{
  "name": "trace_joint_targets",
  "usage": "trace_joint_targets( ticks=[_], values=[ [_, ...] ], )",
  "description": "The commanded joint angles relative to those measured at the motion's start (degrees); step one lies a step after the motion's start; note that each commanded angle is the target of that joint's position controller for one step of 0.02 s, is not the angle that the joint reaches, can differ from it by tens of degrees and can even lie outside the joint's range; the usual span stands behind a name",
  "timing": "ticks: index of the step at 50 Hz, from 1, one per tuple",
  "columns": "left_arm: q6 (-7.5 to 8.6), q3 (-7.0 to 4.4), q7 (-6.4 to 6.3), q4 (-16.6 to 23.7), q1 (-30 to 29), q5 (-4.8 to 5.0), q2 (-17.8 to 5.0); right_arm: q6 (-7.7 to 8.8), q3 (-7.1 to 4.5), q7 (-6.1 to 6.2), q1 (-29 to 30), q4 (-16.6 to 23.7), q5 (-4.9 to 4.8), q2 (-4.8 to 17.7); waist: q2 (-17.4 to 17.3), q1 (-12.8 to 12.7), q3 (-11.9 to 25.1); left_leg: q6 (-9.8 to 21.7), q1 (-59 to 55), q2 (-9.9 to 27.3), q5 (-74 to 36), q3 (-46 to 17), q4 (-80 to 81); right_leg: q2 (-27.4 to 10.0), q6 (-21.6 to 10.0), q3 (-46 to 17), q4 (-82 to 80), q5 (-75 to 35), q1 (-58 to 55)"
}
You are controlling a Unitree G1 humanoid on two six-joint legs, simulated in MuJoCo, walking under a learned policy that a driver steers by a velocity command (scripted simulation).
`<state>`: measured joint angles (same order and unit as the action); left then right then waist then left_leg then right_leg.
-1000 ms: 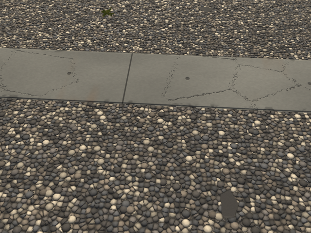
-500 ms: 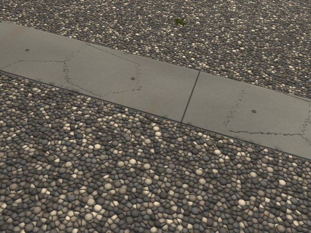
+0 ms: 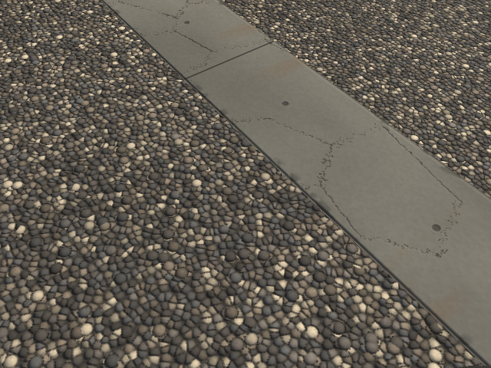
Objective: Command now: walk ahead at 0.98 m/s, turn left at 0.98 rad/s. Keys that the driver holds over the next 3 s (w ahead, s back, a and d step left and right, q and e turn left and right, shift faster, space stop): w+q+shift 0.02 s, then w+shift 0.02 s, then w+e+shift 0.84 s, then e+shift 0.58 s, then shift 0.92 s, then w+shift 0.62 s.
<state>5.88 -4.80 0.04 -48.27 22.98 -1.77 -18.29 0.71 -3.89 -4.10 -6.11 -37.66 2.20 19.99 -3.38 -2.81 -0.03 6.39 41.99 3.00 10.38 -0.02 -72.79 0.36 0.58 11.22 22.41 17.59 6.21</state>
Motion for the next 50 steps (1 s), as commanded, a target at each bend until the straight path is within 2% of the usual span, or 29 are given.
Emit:
trace_joint_targets(
  ticks=[1, 5, 7, 9, 10, 11, 12, 13, 14, 15, 18, 20, 23, 26, 27, 29, 30, 32, 33, 34, 35, 36, 37, 38, 40, 42, 44, 47, 50],
  values=[
    [2.21, 1.12, 0.50, 2.69, -4.80, 0.19, -0.75, -0.20, 1.87, -1.11, 2.84, 5.85, -0.29, -2.05, 6.61, 4.84, -5.99, -0.15, 4.88, 3.84, -8.59, -3.13, 4.23, -14.98, -4.09, -5.75, -15.80, -13.02, 3.82],
    [2.40, 1.32, 0.54, -0.97, 3.34, 0.18, -3.39, 1.26, 3.54, -2.07, 11.47, 7.20, 0.17, -3.76, 2.96, 1.75, -10.72, 2.71, -7.54, -1.43, -12.68, 4.52, 26.09, -13.02, -5.23, 0.55, -22.69, -28.18, 5.14],
    [1.41, 1.07, 0.06, -2.31, 5.32, 0.57, -7.47, 1.78, 3.23, -1.28, 11.99, 6.48, 0.40, -1.91, 4.94, 2.78, -9.21, 3.80, -12.44, -5.60, -7.34, 8.31, 31.64, -14.39, -7.12, 1.14, -18.15, -54.68, -3.06],
    [-0.11, 0.81, -0.76, -3.84, 5.75, 0.61, -11.51, 2.21, 2.00, 0.20, 1.35, 3.15, 1.25, 1.04, 9.57, 9.56, -0.72, 4.98, -26.36, -8.59, 0.57, 8.13, 34.56, -15.97, -7.78, -0.56, 0.38, -76.77, -7.93],
    [-0.81, 0.77, -0.99, -3.68, 4.13, 0.96, -12.50, 2.49, 0.83, 1.21, -10.86, -0.82, 1.24, 3.23, 10.04, 15.65, 5.84, 5.82, -40.77, -7.86, -0.76, 5.08, 40.33, -15.31, -7.58, -1.64, 15.31, -74.10, -4.22],
    [-0.76, 1.29, -0.69, -2.50, 3.74, 0.92, -9.62, 2.51, -0.89, 2.54, -19.76, -3.90, 2.28, 7.87, 8.88, 18.11, 12.29, 5.70, -57.47, -0.45, 6.28, -3.03, 38.71, -11.87, -7.45, -3.29, 34.16, -52.04, 8.59],
    [-0.57, 3.30, 0.86, 0.57, 9.23, 2.11, 1.74, 3.09, -1.75, 3.45, -18.13, -3.52, 3.50, 12.88, -6.86, 9.12, 19.42, 6.19, -72.06, 19.77, 15.42, -29.02, 41.69, -3.00, -6.28, -7.50, 56.88, 11.86, 29.59],
    [-0.42, 1.96, -0.09, 2.37, 4.99, 3.77, -3.83, 3.35, -2.24, 3.54, -19.96, -2.94, 1.95, 12.01, -1.83, 12.41, 24.97, 5.72, -68.27, 23.04, 15.64, -41.30, 51.29, -1.54, -7.72, -15.92, 63.57, 6.54, 33.13],
    [-0.37, 1.48, -0.20, 3.45, -0.84, 3.68, -4.43, 3.91, -1.49, 3.53, -17.07, -5.25, 1.22, 8.29, 1.48, 10.11, 12.92, 4.24, -57.98, 19.10, 11.80, -31.29, 53.50, -4.10, -7.85, -16.05, 60.61, -1.33, 35.55],
    [-0.38, 2.13, 0.28, 2.95, -1.14, 3.16, -1.96, 4.49, -0.89, 3.32, -14.12, -6.14, 0.76, 5.21, 2.01, 7.49, 4.84, 3.75, -48.47, 16.95, 7.73, -24.13, 56.01, -6.12, -7.46, -14.97, 56.67, -3.99, 34.92],
    [-3.32, 2.21, 1.92, -0.15, 2.76, 1.30, 1.37, 5.83, 0.53, 3.43, -11.31, -7.61, -0.33, -0.52, -0.31, 1.95, 0.04, 0.81, -35.85, 12.12, 2.56, -10.25, 61.75, -9.05, -5.98, -15.08, 52.37, -6.04, 28.71],
    [-4.74, 1.91, 2.56, 1.44, -2.10, 0.94, 2.28, 6.93, 0.80, 3.21, -12.14, -9.42, -1.65, -1.84, 0.00, 1.16, -3.54, -0.97, -35.33, 10.67, -4.76, -3.14, 64.07, -9.93, -5.52, -14.31, 50.79, -7.70, 33.40],
    [-4.97, 2.64, 3.25, 4.96, -10.49, 1.27, 3.82, 7.81, 1.22, 3.11, -12.67, -10.72, -1.40, -2.84, -1.69, 1.02, -7.12, -3.68, -32.89, 6.55, -19.36, 8.73, 66.03, -8.61, -5.54, -9.85, 43.51, -17.00, 35.58],
    [-4.62, 3.17, 3.99, 6.52, -15.28, 1.60, 2.86, 7.94, 1.47, 3.94, -13.48, -11.41, -1.20, -1.57, 0.95, 0.97, -7.53, -5.28, -35.74, 4.55, -32.01, 15.61, 66.27, -5.47, -7.55, -4.55, 32.09, -24.02, 32.97],
    [-4.33, 3.60, 4.37, 8.01, -17.34, 1.18, 2.97, 8.00, 1.33, 4.34, -14.21, -11.61, -1.47, 0.07, 0.78, 0.55, -9.05, -5.71, -36.54, 5.98, -39.02, 16.63, 65.63, -5.09, -8.56, -2.91, 26.19, -24.69, 31.11],
    [-4.15, 3.36, 4.58, 7.82, -17.30, 0.77, 0.77, 7.48, 0.92, 5.64, -15.72, -11.91, -1.49, 2.98, 0.23, -0.42, -6.73, -6.48, -42.27, 6.96, -59.24, 17.80, 60.05, 0.01, -10.30, 1.69, 20.85, -25.12, 24.98],
    [-4.29, 2.87, 4.50, 6.68, -13.25, 0.97, -1.07, 6.77, 0.38, 6.48, -15.03, -11.26, -1.16, 5.12, -1.51, -2.83, -3.22, -6.76, -44.56, 7.99, -67.91, 17.28, 54.62, 2.31, -10.93, 2.54, 20.33, -22.75, 19.58],
    [-4.75, 0.57, 3.75, 1.36, 6.81, 1.04, -6.14, 4.76, -0.89, 7.36, -9.25, -9.05, -0.35, 9.11, -3.64, -13.44, 6.57, -6.02, -40.87, 10.26, -76.46, 14.97, 30.04, 5.29, -13.50, -0.39, 21.45, -15.22, -1.19],
    [-4.84, -1.24, 2.60, -1.95, 17.67, 1.40, -8.94, 3.88, -1.33, 6.76, -5.65, -8.04, -0.19, 9.61, -0.40, -18.37, 10.03, -5.14, -32.71, 8.10, -61.85, 13.90, 8.14, 4.43, -16.26, -5.78, 17.48, -10.75, -13.59],
    [-5.55, -2.56, 1.50, -1.93, 12.56, 3.42, -10.45, 4.17, 0.07, 5.10, -1.93, -7.55, 0.02, 2.69, 13.69, -14.76, 2.81, -5.29, -16.49, -5.48, 1.91, 12.19, -17.01, 1.21, -17.86, -14.16, 12.99, -9.62, -15.45],
    [-6.00, -3.16, 1.48, 0.64, 5.02, 0.99, -16.60, 5.63, 2.12, 4.57, -11.01, -0.70, -0.57, -2.46, 20.82, -1.37, 9.22, -7.91, 3.66, -8.20, 17.47, 2.02, -30.57, -9.15, -28.77, -42.94, 8.71, -15.99, -26.17],
    [-6.01, -3.63, 0.93, 3.22, 3.10, 0.74, -15.89, 7.25, 2.91, 4.54, -10.08, 1.01, -0.28, -0.63, 13.54, -3.38, 14.85, -6.81, 9.95, -6.16, 15.62, -6.00, -28.67, -15.48, -32.26, -60.02, -5.97, 5.17, -29.23],
    [-5.70, -2.45, 0.11, 2.69, 2.34, 0.39, -9.91, 8.09, 2.69, 4.42, -7.05, 0.40, -0.06, 2.09, 2.47, -1.62, 5.11, -6.18, 10.25, -2.74, 11.28, -6.87, -21.12, -15.02, -27.85, -59.46, -11.54, 12.00, -18.79],
    [-5.13, -1.58, -0.01, 1.85, 0.62, 0.51, -7.03, 7.84, 2.57, 4.34, -4.60, 0.82, 0.41, 2.20, -2.85, 1.36, 0.50, -6.55, 6.21, -0.16, 9.13, -6.76, -13.91, -12.86, -24.63, -54.08, -11.47, 9.41, -8.92],
    [-3.20, -0.91, -0.31, 2.27, -1.47, 1.16, -6.30, 5.04, 3.36, 4.32, -4.46, 0.54, 2.38, 0.71, -4.59, 4.89, -3.74, -8.36, -0.96, 2.52, 9.33, -6.17, -6.59, -7.50, -22.32, -43.88, -11.30, -0.49, 5.47],
    [-1.62, -0.74, 0.00, 2.92, -1.85, 1.66, -6.61, 3.05, 3.92, 4.09, -2.35, 1.81, 2.46, -0.44, -3.52, 5.41, -4.94, -10.06, -5.43, 4.24, 8.50, -3.89, 2.53, -3.47, -21.48, -37.51, -12.38, -5.89, 14.27],
    [-1.01, -1.00, -0.05, 3.29, -1.05, 1.70, -7.22, 2.90, 4.62, 3.51, 4.95, 5.05, 1.54, -1.40, -1.42, 3.25, -6.35, -10.93, -8.00, 4.33, 0.20, -1.45, 14.46, -0.39, -20.10, -33.29, -13.24, -12.46, 17.70],
    [-2.02, -1.72, 0.05, 2.26, 2.74, 2.69, -8.06, 3.63, 5.60, 3.31, 9.93, 7.10, 0.29, -3.56, 1.97, -0.95, -4.10, -9.32, -12.91, -1.21, -13.97, 2.16, 30.82, 3.37, -13.67, -28.55, -4.50, -41.51, 12.12],
    [-3.60, -2.08, -0.13, 1.59, 5.60, 2.38, -8.24, 4.41, 5.48, 4.11, 10.10, 7.94, -0.37, -2.64, 6.60, -3.24, 0.49, -7.62, -19.34, -7.20, -15.33, 1.91, 39.94, 4.80, -8.80, -30.22, 4.40, -50.29, 5.50]
  ],
)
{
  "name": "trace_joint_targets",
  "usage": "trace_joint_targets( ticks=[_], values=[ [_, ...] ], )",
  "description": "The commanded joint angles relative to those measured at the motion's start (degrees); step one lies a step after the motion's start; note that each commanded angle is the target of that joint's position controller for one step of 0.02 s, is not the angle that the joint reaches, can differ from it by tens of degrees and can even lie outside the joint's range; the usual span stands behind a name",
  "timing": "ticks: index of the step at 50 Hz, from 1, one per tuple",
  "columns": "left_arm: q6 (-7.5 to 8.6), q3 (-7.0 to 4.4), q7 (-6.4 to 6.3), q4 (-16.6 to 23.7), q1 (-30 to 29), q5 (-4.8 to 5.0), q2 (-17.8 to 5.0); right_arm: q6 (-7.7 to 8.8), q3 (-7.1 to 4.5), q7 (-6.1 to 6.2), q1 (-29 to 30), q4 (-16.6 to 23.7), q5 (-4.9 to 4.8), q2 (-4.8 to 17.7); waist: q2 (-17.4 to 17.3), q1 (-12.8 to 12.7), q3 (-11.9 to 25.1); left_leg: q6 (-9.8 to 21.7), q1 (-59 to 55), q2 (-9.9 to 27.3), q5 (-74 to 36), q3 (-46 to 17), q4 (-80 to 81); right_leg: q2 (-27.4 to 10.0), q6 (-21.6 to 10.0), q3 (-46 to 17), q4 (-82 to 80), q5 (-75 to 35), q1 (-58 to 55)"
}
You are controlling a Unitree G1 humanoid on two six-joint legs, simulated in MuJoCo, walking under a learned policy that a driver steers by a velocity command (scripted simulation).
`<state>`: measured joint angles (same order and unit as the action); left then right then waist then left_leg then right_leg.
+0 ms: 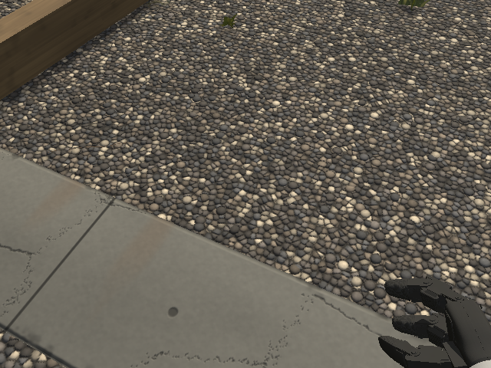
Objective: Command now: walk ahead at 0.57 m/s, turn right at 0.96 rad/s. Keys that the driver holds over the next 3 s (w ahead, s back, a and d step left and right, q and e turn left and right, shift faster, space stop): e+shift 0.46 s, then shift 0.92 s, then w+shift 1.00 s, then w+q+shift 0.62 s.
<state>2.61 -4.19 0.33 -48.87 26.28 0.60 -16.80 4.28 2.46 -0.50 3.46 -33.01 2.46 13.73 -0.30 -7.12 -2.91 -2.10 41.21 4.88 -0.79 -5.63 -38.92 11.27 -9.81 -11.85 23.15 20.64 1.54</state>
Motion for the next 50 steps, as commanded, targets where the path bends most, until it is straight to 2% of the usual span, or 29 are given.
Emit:
trace_joint_targets(
  ticks=[1, 2, 3, 4, 5, 6, 7, 8, 11, 17, 20, 23, 24, 25, 26, 27, 28, 29, 31, 34, 36, 39, 42, 43, 44, 45, 46, 47, 50],
  values=[
    [-0.48, -2.90, -0.70, 2.83, 0.84, -0.15, -10.27, 1.17, -1.47, 1.07, -2.13, 2.92, -0.54, 5.34, 4.69, 2.69, 4.87, 1.22, -23.75, -10.38, -4.11, 5.96, 9.31, -5.75, 3.17, -9.03, 8.16, -53.41, 10.04],
    [-0.39, -3.20, -1.00, 4.06, -2.13, -0.37, -11.20, 1.46, -2.42, 1.75, -6.95, 1.79, -0.74, 7.80, 5.45, 5.85, 7.20, 1.46, -29.71, -10.27, -5.55, 4.11, 11.97, -5.57, 4.49, -10.84, 14.95, -50.86, 10.35],
    [0.03, -3.30, -0.88, 5.66, -6.38, -0.15, -11.47, 2.06, -3.41, 2.27, -16.73, -0.93, -1.04, 10.11, 4.11, 11.75, 10.93, 2.31, -39.48, -7.37, -12.57, 2.05, 16.50, -3.99, 6.04, -9.53, 26.58, -45.01, 12.40],
    [0.35, -2.19, -0.86, 7.60, -6.46, 0.60, -6.31, 2.56, -4.33, 2.60, -25.76, -3.32, -0.20, 13.15, -0.81, 13.87, 17.56, 4.30, -54.10, 4.96, -26.55, -5.02, 12.14, -1.66, 7.58, -4.11, 42.12, -12.61, 20.56],
    [-0.18, -1.09, -2.16, 9.55, 1.79, 2.03, -1.76, 1.91, -4.48, 1.86, -28.36, -1.64, 1.07, 14.30, -10.60, 9.41, 27.54, 9.42, -66.82, 26.79, -59.08, -21.58, 1.55, 1.22, 8.14, 2.33, 59.27, 23.86, 31.03],
    [-0.79, -1.40, -2.58, 10.14, 4.42, 1.28, -6.63, 1.12, -5.85, 1.77, -25.18, -1.34, -0.09, 13.95, -12.88, 9.25, 35.44, 16.69, -66.37, 29.61, -49.77, -28.78, 4.73, -3.57, 9.04, 3.96, 67.45, 15.84, 34.77],
    [-1.60, -1.87, -2.20, 9.87, -0.84, -0.74, -8.59, 0.64, -4.95, 2.45, -18.96, 0.63, -0.70, 9.06, -7.19, 9.16, 29.87, 16.12, -57.16, 23.19, -33.19, -22.66, 8.92, -7.03, 9.51, 5.75, 64.40, 7.91, 35.80],
    [-2.51, -2.08, -1.31, 10.89, -5.49, -1.70, -8.62, 0.13, -3.47, 2.71, -16.64, 0.25, -0.80, 4.41, -5.46, 8.94, 20.91, 13.95, -49.31, 17.77, -24.17, -14.60, 11.59, -8.22, 10.27, 7.21, 60.68, 5.06, 37.57],
    [-6.06, -1.39, 0.81, 13.23, -7.59, -2.44, -5.11, -0.54, -4.00, 2.97, -16.85, -2.17, -0.95, 6.11, -6.73, 6.43, 9.71, 12.82, -32.35, 14.75, -21.71, -3.85, 17.50, -11.28, 11.67, 8.33, 55.52, 4.40, 33.99],
    [-7.80, -0.21, 1.76, 18.45, -13.17, -1.90, -3.44, -0.78, -5.56, 1.96, -12.20, -2.58, -0.32, 9.41, -8.47, 2.81, 7.87, 9.43, -21.07, 14.46, -8.74, 10.43, 19.58, -14.69, 9.24, 11.53, 36.22, -8.93, 24.49],
    [-7.93, -0.18, 2.27, 19.93, -17.81, -0.96, -3.91, -2.03, -6.66, 1.35, -13.18, -2.27, -0.34, 11.60, -10.17, 4.64, 6.31, 6.65, -20.25, 14.36, 2.09, 15.19, 17.69, -12.73, 8.66, 16.26, 26.31, -7.77, 18.46],
    [-7.18, -0.83, 2.40, 20.80, -19.64, -0.64, -4.84, -4.39, -7.86, 0.78, -16.86, -2.28, -1.26, 13.14, -8.38, 6.62, 5.34, 3.78, -24.77, 16.03, 9.78, 17.07, 10.90, -10.83, 7.41, 18.77, 15.69, -2.39, 15.06],
    [-6.36, -1.22, 2.08, 19.41, -16.43, -1.49, -5.48, -5.25, -8.05, 0.60, -20.40, -3.05, -1.15, 12.78, -3.44, 6.27, 6.50, 2.05, -22.75, 13.90, 14.07, 18.68, 2.78, -9.80, 6.40, 16.32, 10.52, -2.94, 9.38],
    [-5.21, -2.33, 0.99, 18.60, -12.22, -2.05, -10.32, -6.13, -7.79, 0.12, -23.99, -2.62, -0.94, 10.71, 12.76, 5.34, 6.40, -1.39, -13.64, 8.32, 28.88, 22.28, -14.20, -19.73, 3.55, -0.79, -0.23, -14.39, 3.48],
    [-4.87, -4.06, 0.65, 20.62, -11.42, -1.29, -18.35, -7.13, -6.43, 0.71, -21.75, 2.25, -0.83, 7.58, 21.96, 5.24, 7.87, -4.39, 1.49, -0.82, 43.09, 16.34, -26.38, -33.37, -6.33, -22.11, -2.75, -34.28, 0.02],
    [-4.84, -4.37, 0.34, 19.69, -6.95, -0.59, -16.54, -7.55, -6.71, 1.44, -16.90, 2.34, -0.79, 10.16, 14.09, 0.35, 12.38, -3.81, 0.40, -0.07, 40.69, 8.35, -32.55, -33.58, -10.44, -19.65, -2.40, -39.54, 0.43],
    [-4.94, -3.08, -0.21, 19.04, -9.44, -1.18, -13.59, -7.45, -6.55, 1.71, -15.39, 2.31, -2.17, 9.45, 12.68, 2.43, 10.29, -3.11, -0.35, 0.25, 35.22, 6.59, -32.87, -30.72, -9.44, -13.78, -1.69, -38.23, 3.21],
    [-5.15, -2.01, -0.80, 18.83, -13.54, -1.51, -10.32, -7.05, -6.29, 2.09, -15.57, 1.08, -2.49, 8.56, 10.58, 4.97, 7.36, -2.50, -2.70, 0.97, 30.07, 5.80, -30.20, -26.64, -6.63, -7.92, -1.49, -34.93, 6.91],
    [-5.06, -0.57, -1.37, 19.14, -18.75, -1.34, -6.58, -7.18, -6.78, 2.16, -18.57, -1.44, -1.28, 9.71, 9.44, 7.81, 7.86, -1.61, -9.14, -0.44, 25.32, 6.69, -27.64, -21.85, -4.07, -2.27, -1.14, -36.49, 11.04],
    [-4.24, -0.08, -0.59, 17.49, -17.27, -1.70, -5.79, -7.90, -6.25, 1.34, -19.11, -2.63, -1.78, 7.72, 4.94, 7.94, 9.51, -0.19, -12.95, -2.21, 25.17, 6.59, -21.11, -21.78, -3.95, -1.86, -1.42, -35.90, 10.94],
    [-4.06, -0.01, -0.31, 16.76, -16.89, -1.89, -5.57, -7.94, -5.28, 0.93, -18.00, -2.60, -2.03, 5.38, 5.57, 7.12, 9.01, 1.11, -15.85, -2.66, 24.18, 6.51, -13.25, -21.36, -3.36, -2.30, -1.83, -28.94, 11.50],
    [-4.32, 0.18, 0.24, 15.60, -16.12, -2.35, -5.38, -7.92, -5.06, 0.93, -17.30, -2.55, -2.28, 5.22, 7.90, 5.90, 8.17, 2.49, -21.50, -4.57, 24.18, 7.37, -4.97, -21.33, -3.30, -4.23, -1.83, -22.88, 14.10],
    [-4.64, 0.74, 0.12, 14.92, -17.53, -1.34, -4.50, -7.05, -4.47, 1.18, -20.56, -3.68, -1.95, 3.24, 5.26, 8.66, 7.28, 4.07, -32.49, -5.44, 14.99, 8.45, 12.17, -19.26, 0.15, -5.22, 0.46, -17.10, 19.22],
    [-4.54, 1.43, -0.10, 14.92, -16.54, -1.27, -2.09, -6.21, -4.30, 1.41, -20.30, -3.24, -0.75, 4.43, 0.81, 8.03, 6.90, 4.86, -35.43, -0.24, 13.88, 2.14, 18.39, -16.42, 3.52, -4.52, 2.99, -10.73, 22.01],
    [-4.56, 2.26, -0.19, 14.96, -13.69, -0.92, 1.40, -5.32, -4.62, 1.56, -17.92, -1.71, 0.21, 8.85, -9.85, 5.53, 6.96, 7.25, -35.16, 11.53, 13.26, -11.35, 24.54, -9.42, 6.55, 1.87, 10.07, -0.76, 24.94],
    [-4.95, 1.51, -0.05, 14.49, -14.81, -1.37, -1.63, -5.21, -5.29, 1.39, -15.01, -1.71, -0.56, 10.28, -14.90, 6.08, 3.74, 12.10, -22.53, 15.40, 9.43, -14.49, 25.92, -6.60, 7.75, 7.01, 12.53, 6.32, 18.36],
    [-5.20, 1.07, 0.33, 13.57, -14.56, -1.72, -2.76, -4.92, -4.43, 1.13, -12.12, -1.25, -0.90, 7.40, -11.09, 4.85, 1.99, 12.48, -20.02, 12.45, 11.17, -11.04, 25.80, -7.97, 8.06, 6.96, 14.76, 4.27, 14.75],
    [-5.15, 1.14, 0.66, 12.63, -14.30, -1.75, -1.89, -4.73, -4.08, 1.17, -10.46, -1.28, -1.25, 6.39, -9.79, 4.14, 1.65, 10.85, -19.72, 9.23, 11.99, -7.21, 24.27, -7.70, 8.00, 7.97, 13.01, 0.17, 13.32],
    [-4.49, 1.81, 1.10, 11.16, -13.90, -2.07, -0.47, -4.71, -4.52, 1.48, -12.54, -2.10, -1.94, 7.37, -8.75, 5.06, 4.65, 7.79, -27.25, 4.07, 2.55, -1.04, 18.01, -8.21, 8.42, 8.45, 4.60, -9.92, 11.23]
  ],
)
Over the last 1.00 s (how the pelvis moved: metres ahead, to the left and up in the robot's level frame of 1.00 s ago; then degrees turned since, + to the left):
0.91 -0.04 0.00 -31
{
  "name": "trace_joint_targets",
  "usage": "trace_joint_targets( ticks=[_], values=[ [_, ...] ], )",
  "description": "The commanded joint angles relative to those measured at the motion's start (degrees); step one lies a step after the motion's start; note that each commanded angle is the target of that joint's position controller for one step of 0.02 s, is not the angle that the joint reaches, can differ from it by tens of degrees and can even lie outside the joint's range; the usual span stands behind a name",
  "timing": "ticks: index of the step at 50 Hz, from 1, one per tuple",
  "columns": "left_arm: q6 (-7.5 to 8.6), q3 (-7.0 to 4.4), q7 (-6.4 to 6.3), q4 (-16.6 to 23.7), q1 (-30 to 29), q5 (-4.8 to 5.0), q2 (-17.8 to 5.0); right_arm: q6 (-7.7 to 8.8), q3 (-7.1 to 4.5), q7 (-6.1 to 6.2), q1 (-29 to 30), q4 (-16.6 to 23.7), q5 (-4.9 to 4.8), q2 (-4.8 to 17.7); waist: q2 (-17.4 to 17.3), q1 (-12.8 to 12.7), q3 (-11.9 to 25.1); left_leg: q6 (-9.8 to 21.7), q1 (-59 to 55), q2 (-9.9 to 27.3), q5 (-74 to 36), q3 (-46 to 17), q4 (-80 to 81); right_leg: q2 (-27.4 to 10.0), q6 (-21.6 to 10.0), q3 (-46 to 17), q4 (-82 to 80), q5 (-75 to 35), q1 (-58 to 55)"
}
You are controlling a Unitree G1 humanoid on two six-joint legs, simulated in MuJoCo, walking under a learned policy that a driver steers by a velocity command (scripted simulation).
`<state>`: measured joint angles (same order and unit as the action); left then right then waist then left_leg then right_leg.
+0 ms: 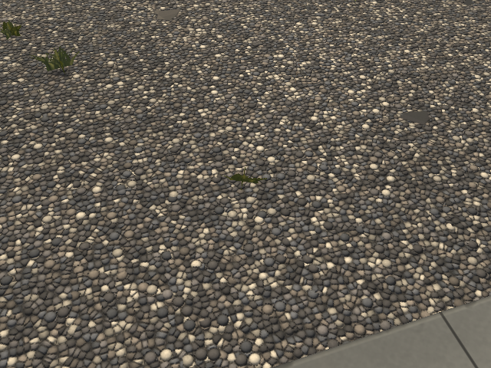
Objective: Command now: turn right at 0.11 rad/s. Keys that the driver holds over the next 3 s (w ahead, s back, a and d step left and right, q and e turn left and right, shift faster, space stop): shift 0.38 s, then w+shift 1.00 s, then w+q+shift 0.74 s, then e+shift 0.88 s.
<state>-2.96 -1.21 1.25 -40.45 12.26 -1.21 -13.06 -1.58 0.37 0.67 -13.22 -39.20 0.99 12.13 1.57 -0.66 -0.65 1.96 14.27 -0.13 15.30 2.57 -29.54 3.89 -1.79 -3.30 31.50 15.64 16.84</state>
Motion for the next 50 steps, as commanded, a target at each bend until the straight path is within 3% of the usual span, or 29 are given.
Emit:
trace_joint_targets(
  ticks=[1, 2, 3, 4, 5, 9, 19, 20, 21, 22, 23, 24, 26, 27, 29, 30, 31, 32, 33, 34, 36, 39, 42, 44, 46, 47, 48, 49, 50],
  values=[
    [1.35, -0.98, 0.06, 2.70, -0.17, -0.36, -4.40, 1.14, -2.53, 0.18, 2.83, 3.98, -0.66, 8.72, -9.16, -0.61, 3.74, 3.03, -1.83, 8.93, -13.26, -9.24, 7.46, -2.23, 0.50, -1.66, -5.39, -7.45, -5.15],
    [1.70, -0.90, -0.21, 2.82, -0.43, -0.42, -5.03, 1.04, -2.56, -0.01, 2.06, 4.16, -0.59, 8.16, -7.71, 0.19, 4.47, 2.27, -2.07, 8.44, -10.31, -9.41, 6.80, -4.32, 0.51, -3.79, -6.38, -10.16, -6.06],
    [1.79, -1.39, -0.56, 2.15, -1.43, 0.03, -6.51, 0.94, -2.46, -0.40, -0.55, 4.30, -0.81, 7.32, -3.48, 2.65, 3.55, 1.46, -1.30, 6.33, -7.16, -8.67, 7.95, -4.67, -0.17, -4.97, -4.99, -11.24, -5.04],
    [1.83, -1.34, -0.62, 1.87, -1.10, 0.53, -5.24, 0.73, -2.43, -0.38, 0.69, 3.77, -0.54, 7.37, -2.72, 1.10, 2.65, 1.25, -2.31, 5.95, -3.69, -7.61, 7.85, -4.30, -0.36, -5.43, -6.26, -7.91, -2.32],
    [1.87, -1.11, -0.69, 1.53, -1.07, 0.43, -4.69, 0.50, -2.61, -0.37, 1.81, 3.96, -0.32, 7.45, -2.22, 0.95, 1.56, 1.18, -2.37, 5.75, -1.90, -7.37, 7.66, -4.36, -0.37, -5.71, -7.23, -6.70, -1.18],
    [2.18, -1.23, -1.12, 0.67, -1.07, 0.08, -4.98, 0.36, -2.76, -0.56, 2.08, 3.73, -0.11, 6.92, -0.06, 1.20, 1.28, 1.21, -2.59, 5.13, -1.96, -6.58, 6.87, -5.08, -0.67, -6.92, -8.88, -6.00, -0.61],
    [2.62, -1.36, -1.74, -1.59, -0.84, 0.18, -5.25, 1.02, -2.90, -0.38, 1.16, 1.39, -0.10, 6.36, -1.09, 0.86, 1.64, 0.73, -2.30, 4.57, -3.27, -6.07, 7.29, -6.00, -1.29, -7.55, -9.57, -6.84, -2.32],
    [2.43, -1.44, -1.74, -2.68, 1.45, 0.19, -5.30, 0.97, -3.04, -0.57, -0.78, 0.70, 0.13, 6.51, -1.44, 0.85, 4.75, 1.08, -3.48, 3.26, 8.51, -5.16, 6.93, -4.63, -2.12, -6.70, -9.33, 5.76, -3.11],
    [2.02, -2.06, -1.46, -3.01, 2.58, -0.49, -6.83, 0.62, -3.54, -0.83, -1.82, 0.50, 0.67, 7.85, -2.02, 0.92, 2.60, 2.07, -1.22, 2.56, 21.19, -5.75, 6.87, -3.38, -3.28, -6.11, -8.30, 19.91, -0.36],
    [1.75, -2.50, -0.99, -2.23, 1.62, -0.93, -8.00, 0.24, -3.93, -1.08, -2.47, 0.53, 0.90, 9.07, -2.31, 1.13, -1.45, 3.43, 1.64, 3.57, 29.24, -7.97, 7.62, -3.57, -4.25, -6.57, -7.54, 27.30, 3.98],
    [1.86, -2.37, -0.58, -0.63, -1.47, -0.53, -7.45, 0.21, -4.01, -1.18, -2.62, 0.79, 0.46, 9.22, -2.61, 1.73, -4.58, 4.69, 1.96, 5.26, 29.65, -10.82, 8.62, -3.96, -4.45, -6.04, -5.97, 25.39, 8.01],
    [2.26, -1.97, -0.25, 0.69, -4.38, -0.04, -5.83, 0.51, -4.19, -1.11, -3.19, 0.71, -0.05, 9.35, -3.54, 2.39, -5.34, 5.73, 0.24, 7.52, 26.99, -14.08, 10.89, -3.42, -3.76, -3.78, -3.81, 17.82, 10.23],
    [3.35, -1.41, 0.56, 1.47, -5.56, -0.22, -3.59, 1.32, -5.62, -1.04, -3.19, 0.19, -0.11, 12.20, -9.03, 1.93, -2.84, 8.40, -1.27, 14.13, 26.90, -22.02, 17.92, -1.18, -2.13, 4.35, 3.50, 2.20, 8.73],
    [3.95, -1.45, 0.82, 1.29, -4.24, -0.43, -3.94, 1.61, -5.70, -1.26, -1.50, 0.73, -0.40, 11.90, -8.94, 0.79, -1.95, 8.77, 2.60, 14.98, 26.81, -22.26, 18.85, -2.31, -2.51, 4.86, 4.17, 1.88, 4.33],
    [4.98, -1.49, 1.21, -0.86, 3.36, -0.31, -3.77, 1.77, -5.30, -1.81, 4.44, 2.31, -0.94, 10.15, -7.93, -4.28, -2.20, 6.40, 15.14, 10.02, 26.60, -14.70, 14.15, -1.68, -4.37, 4.93, -2.44, 6.30, -10.88],
    [5.71, -2.36, 0.77, -3.13, 11.13, -0.58, -7.03, 1.93, -4.69, -1.80, 8.29, 4.02, -0.91, 7.69, -1.59, -7.96, -2.91, 3.81, 26.26, 4.90, 24.08, -8.43, 2.76, -6.13, -6.43, -3.98, -8.44, 13.97, -20.57],
    [6.33, -4.32, 0.10, -5.02, 17.78, -0.33, -13.36, 2.55, -3.60, -2.00, 13.01, 7.81, -0.94, 3.81, 13.88, -10.21, -3.89, 0.31, 38.54, -2.12, 13.11, 1.80, -17.77, -19.38, -11.86, -28.66, -20.30, 33.84, -25.48],
    [6.60, -4.17, -0.36, -5.13, 17.77, -0.60, -12.34, 3.13, -4.14, -1.57, 15.32, 8.88, 0.57, 7.08, 7.10, -10.05, -6.39, 1.42, 45.03, 0.41, 10.22, -4.84, -25.19, -24.63, -14.47, -37.27, -22.29, 32.23, -24.87],
    [6.88, -3.73, -0.78, -4.22, 15.00, -0.52, -10.72, 3.68, -4.29, -1.80, 12.68, 8.05, 0.47, 7.23, 2.08, -7.08, -4.97, 1.44, 45.07, 1.77, 5.07, -7.70, -28.15, -23.41, -14.06, -33.55, -20.37, 26.18, -25.33],
    [7.29, -3.60, -0.98, -3.50, 12.87, -0.48, -9.98, 4.13, -4.27, -2.26, 9.24, 6.88, 0.62, 7.44, 0.67, -4.76, -1.63, 1.30, 42.60, 2.55, 2.33, -7.94, -28.94, -21.56, -12.58, -29.43, -19.92, 22.26, -25.33],
    [8.05, -3.16, -1.27, -2.89, 10.21, -0.06, -8.98, 4.13, -4.45, -3.28, 7.26, 6.14, 1.49, 8.04, 1.95, -2.51, 0.01, 0.02, 38.14, 3.60, -0.79, -6.43, -28.42, -18.26, -11.13, -22.72, -22.26, 18.42, -21.68],
    [8.68, -2.94, -1.06, -3.97, 11.68, 0.44, -7.90, 2.93, -4.03, -4.13, 11.22, 7.42, 1.18, 7.53, 3.31, -2.70, -3.97, -2.05, 35.24, 4.07, -7.84, -3.99, -22.83, -15.24, -10.71, -15.15, -26.32, 10.71, -15.70],
    [9.10, -3.47, -0.90, -5.09, 13.64, 0.63, -9.97, 2.99, -3.55, -5.01, 16.78, 9.06, 0.69, 7.01, 3.16, -4.08, -6.26, -1.90, 27.49, 3.10, -12.92, -1.25, -11.49, -13.72, -9.42, -9.62, -29.20, 2.22, -12.27],
    [9.32, -3.77, -0.62, -6.10, 13.64, 0.50, -11.42, 2.91, -3.35, -5.52, 17.11, 9.12, 0.37, 6.44, 4.99, -3.45, -6.22, -0.98, 17.52, 1.96, -13.93, 0.80, -9.01, -13.95, -8.83, -5.53, -30.22, -5.58, -9.01],
    [9.60, -3.80, -0.27, -6.04, 12.55, 0.34, -12.34, 2.86, -4.20, -5.18, 15.05, 8.09, 0.64, 8.70, 4.35, -2.02, -4.89, 0.72, 8.31, -0.10, -14.16, 3.81, -9.71, -14.07, -8.32, -1.59, -28.06, -18.87, -7.71],
    [10.10, -3.90, -0.40, -5.76, 8.58, 0.05, -13.41, 2.95, -5.14, -4.42, 6.91, 5.41, 1.19, 9.59, 6.43, 3.12, -1.90, 2.85, 1.03, -0.27, -16.14, 1.80, -15.11, -15.09, -6.68, 1.77, -19.65, -40.38, -8.39],
    [10.11, -4.39, -0.66, -4.91, 5.88, 0.04, -15.20, 3.12, -6.14, -3.58, -3.01, 2.25, 1.33, 12.06, 4.67, 8.10, 4.04, 4.01, -8.02, -3.07, -9.99, 3.27, -16.35, -13.50, -5.77, 4.04, -6.87, -53.97, -7.79],
    [9.67, -4.70, -1.08, -4.60, 3.53, -0.24, -16.47, 3.12, -7.07, -2.75, -17.34, -2.21, 1.42, 13.11, 3.60, 15.23, 9.03, 5.50, -23.29, -3.63, -4.64, 2.99, -14.84, -12.31, -5.18, 4.51, 10.79, -55.74, -0.16],
    [9.05, -4.12, -1.62, -5.02, 4.20, -0.94, -13.55, 3.44, -8.20, -1.73, -26.31, -4.37, 1.35, 17.02, -5.16, 19.78, 11.33, 6.07, -32.31, 0.19, 15.74, -1.30, -8.17, -6.17, -6.13, 5.92, 36.80, -32.60, 11.05]
  ],
)
Over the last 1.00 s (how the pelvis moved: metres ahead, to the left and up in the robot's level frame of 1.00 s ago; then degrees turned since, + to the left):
0.22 0.03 0.01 -39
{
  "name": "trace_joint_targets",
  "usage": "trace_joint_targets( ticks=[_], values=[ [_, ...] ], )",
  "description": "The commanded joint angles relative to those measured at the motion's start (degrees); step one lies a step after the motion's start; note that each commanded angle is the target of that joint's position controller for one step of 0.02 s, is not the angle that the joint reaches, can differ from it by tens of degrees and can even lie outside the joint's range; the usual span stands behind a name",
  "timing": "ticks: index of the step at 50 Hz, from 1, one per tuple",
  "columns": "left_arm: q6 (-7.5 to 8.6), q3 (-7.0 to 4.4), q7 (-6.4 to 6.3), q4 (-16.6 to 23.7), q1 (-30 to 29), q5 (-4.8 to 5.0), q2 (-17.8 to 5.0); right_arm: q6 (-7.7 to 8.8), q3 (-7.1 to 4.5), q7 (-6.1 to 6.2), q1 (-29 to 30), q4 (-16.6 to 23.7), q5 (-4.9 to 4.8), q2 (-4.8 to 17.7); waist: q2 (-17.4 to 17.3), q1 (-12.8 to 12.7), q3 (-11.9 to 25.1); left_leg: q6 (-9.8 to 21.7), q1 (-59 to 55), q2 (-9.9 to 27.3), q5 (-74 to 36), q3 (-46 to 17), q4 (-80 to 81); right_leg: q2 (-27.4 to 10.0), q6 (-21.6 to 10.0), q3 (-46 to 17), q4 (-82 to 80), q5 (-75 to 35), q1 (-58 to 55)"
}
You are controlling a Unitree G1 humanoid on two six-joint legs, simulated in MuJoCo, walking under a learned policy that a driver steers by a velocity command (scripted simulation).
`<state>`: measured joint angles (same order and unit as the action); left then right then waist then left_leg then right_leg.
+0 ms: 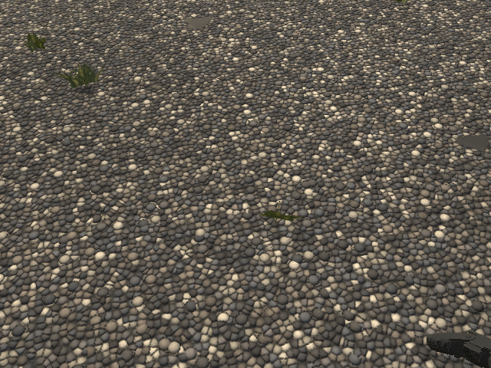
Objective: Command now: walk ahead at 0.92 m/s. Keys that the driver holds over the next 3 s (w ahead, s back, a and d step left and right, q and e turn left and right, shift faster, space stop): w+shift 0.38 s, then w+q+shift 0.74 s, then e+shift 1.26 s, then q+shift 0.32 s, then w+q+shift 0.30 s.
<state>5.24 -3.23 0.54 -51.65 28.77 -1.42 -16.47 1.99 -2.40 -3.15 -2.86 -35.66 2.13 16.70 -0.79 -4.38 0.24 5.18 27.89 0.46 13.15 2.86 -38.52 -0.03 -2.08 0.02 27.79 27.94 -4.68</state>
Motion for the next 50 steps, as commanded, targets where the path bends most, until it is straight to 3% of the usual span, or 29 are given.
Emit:
trace_joint_targets(
  ticks=[1, 2, 3, 4, 8, 11, 13, 15, 17, 20, 23, 24, 25, 26, 27, 28, 29, 30, 32, 35, 39, 41, 42, 43, 44, 45, 46, 47, 50],
  values=[
    [1.08, 1.03, -1.09, 7.30, -8.50, -1.14, 4.02, 1.16, -3.26, 1.95, -33.42, -6.95, 0.98, 11.16, -15.95, 14.54, 7.46, 3.64, -45.72, 13.54, 18.50, -20.17, -2.24, 4.27, -6.86, -6.83, 64.71, 7.84, 48.92],
    [2.52, 1.39, -0.69, 10.27, -6.69, 1.52, 2.38, 1.43, -3.03, 1.88, -25.40, -3.46, 0.00, 11.10, -18.63, 10.39, 9.70, 7.09, -40.28, 20.69, 14.24, -47.73, 17.87, 7.44, -6.52, -11.58, 63.75, 0.88, 56.49],
    [2.30, -0.14, -0.39, 9.96, -11.74, 0.53, -4.78, 1.43, -3.27, 2.03, -21.02, -3.14, -0.24, 9.09, -5.47, 8.52, 2.54, 9.79, -32.11, 19.73, 19.15, -40.98, 22.29, 0.54, -5.58, -8.23, 58.55, -8.81, 56.02],
    [1.65, -0.65, 0.13, 9.64, -13.25, -0.28, -7.12, 1.73, -2.84, 1.78, -17.82, -2.80, -0.58, 7.28, -1.31, 6.82, 0.45, 9.78, -23.99, 17.83, 20.87, -35.78, 22.83, -2.21, -4.70, -7.48, 51.55, -12.94, 50.90],
    [-3.05, 0.20, 1.52, 11.57, -18.72, -1.37, -3.84, 4.17, -2.25, 1.77, -18.00, -6.11, -1.75, 6.09, -2.60, 3.10, -9.11, 10.36, -7.75, 12.41, 14.65, -24.41, 28.07, -7.64, 0.32, -6.36, 34.41, -18.55, 47.43],
    [-2.94, 0.32, 3.03, 9.94, -22.63, -1.95, -3.69, 4.71, -3.59, 1.84, -24.21, -9.82, -1.15, 9.47, -1.15, 5.22, -6.84, 10.16, -13.15, 10.15, -3.07, -15.24, 26.60, -6.68, -0.88, -0.65, 28.52, -32.00, 44.20],
    [-0.60, 0.40, 3.48, 12.86, -31.42, -1.93, -3.40, 6.56, -2.41, 2.68, -27.04, -12.49, -2.37, 4.82, 1.54, 5.85, -8.81, 6.32, -17.40, 5.99, -1.47, -10.44, 23.70, -7.45, -2.65, -2.53, 12.61, -49.72, 46.90],
    [-0.43, 1.07, 4.57, 11.26, -31.31, -0.85, -0.23, 6.76, -2.20, 2.38, -24.30, -12.12, -2.55, 5.36, 1.71, 5.54, -6.09, 4.51, -7.63, 3.86, 4.15, -6.46, 25.26, -4.66, -4.30, 2.14, 7.49, -62.68, 28.45],
    [-1.27, 0.73, 4.52, 9.67, -30.76, 0.29, -0.98, 5.99, -1.71, 2.44, -25.03, -13.56, -2.10, 5.22, -0.31, 6.04, -6.18, 3.85, -9.17, 4.57, 1.86, -4.97, 23.56, -3.83, -4.40, 3.47, 6.90, -63.22, 23.00],
    [-1.40, 0.60, 2.28, 11.77, -36.90, -2.36, -1.58, 3.73, -1.01, 3.65, -32.29, -18.21, -0.55, 5.11, 1.26, 10.35, -10.09, 3.74, -24.81, 4.38, -13.84, -5.25, 13.34, -2.71, -4.27, 5.64, -1.32, -50.88, 29.97],
    [-0.38, -0.57, -0.22, 4.92, -13.60, -2.39, -4.24, 0.69, -1.23, 5.94, -31.08, -19.99, 1.10, 7.55, -2.02, 0.47, 0.10, 4.79, -31.80, 3.62, -32.25, -9.08, -23.68, -5.44, -4.19, -0.61, -12.96, -49.55, 13.49],
    [-0.14, -2.26, -0.48, 1.43, -0.94, -2.97, -7.89, 0.18, -2.05, 5.93, -24.04, -18.50, -0.79, 7.93, 0.72, -7.69, 3.87, 3.48, -20.27, -0.40, -22.03, -7.09, -47.43, -9.68, -6.72, -3.81, -16.31, -53.99, -2.71],
    [-0.22, -3.02, 0.22, -1.17, 3.84, -3.11, -12.09, 1.42, -1.39, 5.36, -18.74, -15.15, -1.56, 3.10, 8.95, -6.75, 3.44, 3.57, 2.88, -6.77, 25.60, -7.52, -62.82, -13.88, -4.01, -3.78, -0.73, -68.78, -17.29],
    [0.65, -2.18, 0.67, -0.93, 5.25, -3.18, -11.10, 2.69, -0.13, 5.75, -28.99, -14.06, -5.24, 0.13, 17.28, 0.17, 13.38, 4.50, 20.71, -2.84, 26.24, -12.36, -61.68, -22.89, -3.47, -9.50, 17.97, -95.02, -38.83],
    [0.48, -3.15, 0.73, -0.61, 4.86, -2.54, -10.03, 2.53, 0.06, 6.40, -26.80, -15.92, -5.63, 2.70, 14.40, -4.19, 19.32, 3.70, 29.66, -0.51, 20.74, -9.46, -62.18, -25.09, -8.70, -16.90, 12.89, -69.86, -42.43],
    [1.04, -2.80, 0.42, 0.34, 1.12, -2.00, -7.83, 2.50, -0.50, 5.85, -21.19, -15.14, -3.38, 5.32, 10.25, -3.83, 15.87, 3.20, 28.80, 2.70, 11.94, -8.42, -52.01, -23.23, -9.84, -18.03, 1.93, -39.77, -30.34],
    [1.66, -1.62, -0.13, -0.11, -3.70, -2.76, -3.30, 2.18, -1.24, 5.08, -15.27, -14.98, -0.99, 5.71, 6.14, -2.12, 9.47, 2.75, 24.76, 4.17, 6.27, -7.64, -50.67, -20.58, -8.24, -18.62, -5.09, -25.53, -16.44],
    [2.62, -1.32, -0.78, -1.24, -4.96, -2.14, -4.01, 1.45, -1.13, 3.62, -13.02, -12.74, -0.20, 3.60, 6.19, 2.04, 3.60, 1.03, 20.99, 5.45, 3.22, -7.89, -45.39, -22.73, -9.67, -18.14, -7.08, -32.12, -3.76],
    [3.54, -0.22, -1.12, -2.74, -7.23, -0.02, -0.79, -0.37, -0.04, 1.25, -8.27, -10.16, 0.90, -0.92, 4.13, 6.71, -5.51, -1.41, 15.32, 9.13, 0.76, -8.10, -34.71, -20.63, -7.12, -10.61, -12.27, -34.57, 13.76],
    [4.21, -0.16, -0.64, -1.13, -14.45, 0.78, -1.62, -0.33, 1.23, -0.79, -2.84, -6.99, 0.14, -2.33, 6.29, 9.25, -8.29, 0.36, 6.19, 8.20, -9.79, -2.28, -18.71, -14.12, -3.34, 4.55, -17.93, -44.48, 22.27],
    [3.06, -0.99, -1.50, -1.07, -10.98, 0.90, -6.61, 0.02, 0.37, -0.68, -4.77, -8.31, -0.67, 1.91, 3.56, 11.24, -3.97, 5.14, -7.57, -2.47, -11.92, 8.57, -7.90, -10.96, -0.78, 13.39, -8.15, -76.66, 13.10],
    [1.25, -1.80, -2.42, 1.24, -14.84, 0.31, -10.27, -0.48, -1.95, -0.08, -23.32, -13.25, -0.70, 6.71, 6.13, 21.02, 7.23, 7.88, -27.15, -5.69, -8.15, 7.00, -8.00, -12.80, -0.47, 12.29, 17.37, -84.14, 14.11],
    [0.40, -2.20, -2.10, 1.75, -17.41, 0.33, -10.79, -0.94, -3.65, 0.70, -33.17, -16.33, -1.31, 9.12, 2.26, 25.61, 11.11, 10.86, -40.09, -4.44, -7.14, 2.02, -3.97, -9.47, 0.20, 12.41, 39.43, -64.28, 21.88],
    [0.51, -0.73, -0.79, 3.07, -18.61, -0.39, -4.21, -2.11, -4.57, 1.48, -28.18, -15.83, -2.65, 11.17, -13.12, 20.94, 5.42, 12.87, -40.44, 0.19, -0.54, -10.54, 1.91, 2.72, 1.52, 12.58, 65.74, -5.37, 37.13],
    [1.51, 0.55, -0.52, 10.49, -11.32, -0.15, -2.16, -2.23, -4.64, 1.39, -21.87, -12.19, -1.07, 16.83, -17.60, 10.06, 13.91, 22.21, -50.40, 11.89, 2.48, -42.29, 12.01, 3.43, 1.84, 0.20, 72.08, 2.36, 52.40],
    [2.61, 0.77, -0.49, 11.18, -14.00, -0.46, -4.58, -2.45, -5.02, 2.13, -20.97, -10.84, -0.19, 14.86, -8.98, 11.65, 11.85, 23.00, -49.32, 15.74, 19.02, -54.38, 24.68, 1.47, 1.50, -4.89, 67.88, -1.40, 58.07],
    [2.87, 0.77, -0.53, 10.47, -15.59, -0.54, -6.18, -1.91, -4.38, 2.90, -19.65, -11.61, -0.06, 11.02, 0.47, 9.28, 1.90, 20.09, -38.89, 14.96, 19.54, -51.08, 26.73, -1.48, 1.56, -5.28, 61.03, -5.66, 57.89],
    [2.35, 0.88, -0.59, 10.54, -17.99, -1.54, -5.82, -1.08, -4.03, 3.20, -17.85, -12.05, -0.46, 9.62, 4.53, 6.65, -2.51, 17.74, -29.79, 12.03, 12.41, -44.96, 25.59, -3.50, 2.12, -5.19, 55.65, -7.02, 53.64],
    [-1.27, 1.86, -0.44, 10.96, -17.44, -3.04, -4.01, 1.88, -2.87, 3.64, -15.46, -11.65, -2.08, 7.87, 3.83, 1.56, -5.01, 15.48, -13.67, 3.98, -5.29, -30.43, 25.67, -6.76, 4.94, -4.23, 43.55, -7.13, 42.93]
  ],
)
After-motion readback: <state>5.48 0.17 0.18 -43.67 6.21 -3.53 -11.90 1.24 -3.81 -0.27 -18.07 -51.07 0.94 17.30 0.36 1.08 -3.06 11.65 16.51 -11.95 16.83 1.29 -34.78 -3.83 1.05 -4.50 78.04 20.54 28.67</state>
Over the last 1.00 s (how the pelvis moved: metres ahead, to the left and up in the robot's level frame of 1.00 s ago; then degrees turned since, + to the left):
0.24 0.02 -0.02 0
